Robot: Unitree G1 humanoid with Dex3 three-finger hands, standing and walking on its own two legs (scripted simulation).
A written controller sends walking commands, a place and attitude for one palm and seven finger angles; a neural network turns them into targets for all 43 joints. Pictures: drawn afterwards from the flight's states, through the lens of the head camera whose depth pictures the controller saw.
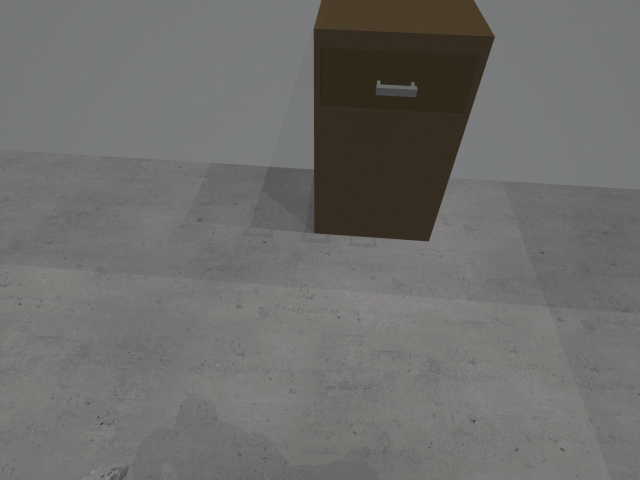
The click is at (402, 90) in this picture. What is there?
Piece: drawer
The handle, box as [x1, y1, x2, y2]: [376, 80, 416, 96]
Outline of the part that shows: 377,80 376,94 401,96 415,96 416,94 416,86 413,82 411,82 410,86 382,85 379,83 379,80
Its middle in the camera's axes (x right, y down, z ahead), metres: +0.23 -0.46 +1.17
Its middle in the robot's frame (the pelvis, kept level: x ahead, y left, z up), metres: +1.19 -0.17 -0.07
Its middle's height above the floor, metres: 0.70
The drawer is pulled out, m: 0.00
